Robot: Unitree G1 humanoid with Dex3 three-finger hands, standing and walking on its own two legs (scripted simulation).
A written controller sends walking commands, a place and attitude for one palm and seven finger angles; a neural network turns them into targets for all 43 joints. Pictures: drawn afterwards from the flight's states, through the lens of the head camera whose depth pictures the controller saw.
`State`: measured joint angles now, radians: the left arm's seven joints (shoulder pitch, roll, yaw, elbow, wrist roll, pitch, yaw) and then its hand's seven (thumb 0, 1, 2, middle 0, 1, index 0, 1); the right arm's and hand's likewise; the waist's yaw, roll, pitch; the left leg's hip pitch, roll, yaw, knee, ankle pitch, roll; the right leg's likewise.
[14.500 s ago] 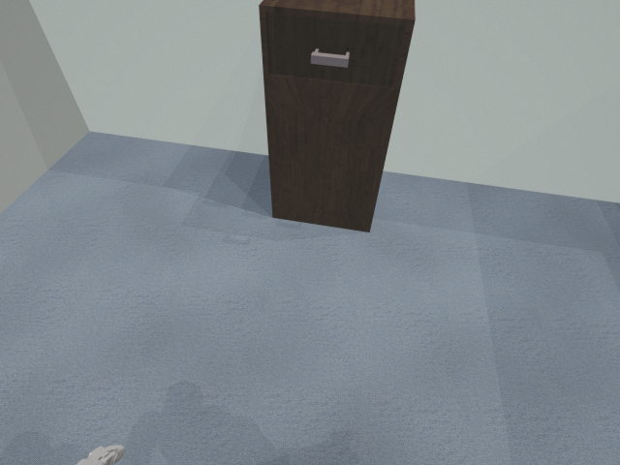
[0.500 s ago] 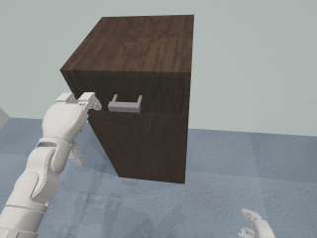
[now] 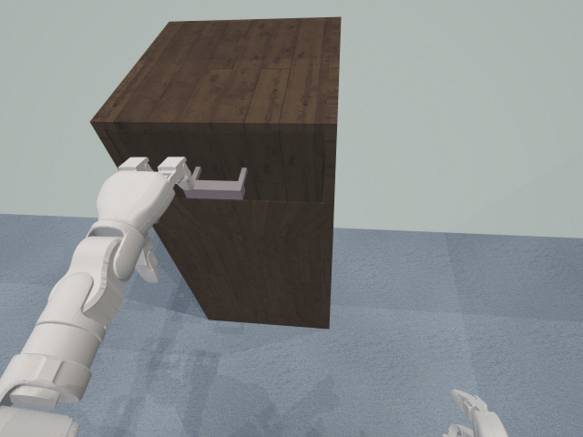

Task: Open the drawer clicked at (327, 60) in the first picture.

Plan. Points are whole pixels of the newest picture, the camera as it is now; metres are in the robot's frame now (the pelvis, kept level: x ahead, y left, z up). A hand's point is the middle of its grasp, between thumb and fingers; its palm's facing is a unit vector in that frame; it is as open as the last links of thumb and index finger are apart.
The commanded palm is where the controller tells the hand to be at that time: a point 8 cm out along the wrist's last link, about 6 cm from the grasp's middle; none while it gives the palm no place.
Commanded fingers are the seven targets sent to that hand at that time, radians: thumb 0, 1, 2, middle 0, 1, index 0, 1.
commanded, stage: move the hooked fingers above the handle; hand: left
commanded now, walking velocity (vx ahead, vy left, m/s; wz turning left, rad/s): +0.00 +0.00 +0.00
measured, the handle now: (217, 181) +0.55 +0.22 +0.00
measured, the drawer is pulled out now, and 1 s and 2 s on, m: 0.00 0.00 0.00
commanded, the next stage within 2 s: none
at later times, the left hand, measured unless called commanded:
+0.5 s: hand (174, 204) +0.42 +0.24 +0.07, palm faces -0.04 -0.02 -1.00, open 13.8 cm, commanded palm +0.41 +0.24 +0.14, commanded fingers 0.00 -0.50 0.30 -0.30 -1.20 -0.30 -1.20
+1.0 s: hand (204, 189) +0.48 +0.21 +0.05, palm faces -0.09 -0.01 -1.00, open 13.8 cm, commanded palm +0.47 +0.22 +0.12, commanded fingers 0.00 -0.50 0.30 -0.30 -1.20 -0.30 -1.20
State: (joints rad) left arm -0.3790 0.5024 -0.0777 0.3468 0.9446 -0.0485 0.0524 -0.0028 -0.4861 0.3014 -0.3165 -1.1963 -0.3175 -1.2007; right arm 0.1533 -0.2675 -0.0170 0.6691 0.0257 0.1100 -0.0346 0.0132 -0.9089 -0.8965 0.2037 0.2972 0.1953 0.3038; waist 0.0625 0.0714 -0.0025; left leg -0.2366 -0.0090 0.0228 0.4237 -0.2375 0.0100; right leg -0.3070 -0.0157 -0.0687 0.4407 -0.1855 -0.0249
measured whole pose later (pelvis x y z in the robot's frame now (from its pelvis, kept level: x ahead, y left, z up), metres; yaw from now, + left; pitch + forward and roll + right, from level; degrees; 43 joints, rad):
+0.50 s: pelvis +0.02 +0.01 +0.00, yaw -1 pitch +7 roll +0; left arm -0.52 0.47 -0.11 0.56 0.98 0.00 0.09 0.00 -0.48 0.30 -0.31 -1.20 -0.32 -1.20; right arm 0.21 -0.26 -0.04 0.68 0.03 0.12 -0.03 0.01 -0.91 -0.90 0.20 0.30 0.20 0.30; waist 0.03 0.06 -0.04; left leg -0.31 -0.02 0.04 0.47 -0.29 0.03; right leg -0.39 -0.02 -0.05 0.49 -0.23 -0.01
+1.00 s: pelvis +0.03 +0.01 -0.01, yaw -1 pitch +12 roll +0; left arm -0.70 0.45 -0.11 0.82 1.02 -0.06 0.13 0.00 -0.48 0.30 -0.32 -1.20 -0.32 -1.20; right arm 0.28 -0.25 -0.05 0.69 0.01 0.15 -0.03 0.01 -0.91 -0.90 0.21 0.30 0.20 0.30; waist -0.02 0.05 -0.07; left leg -0.42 0.00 0.04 0.54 -0.33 0.02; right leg -0.49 -0.01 -0.05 0.55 -0.26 -0.02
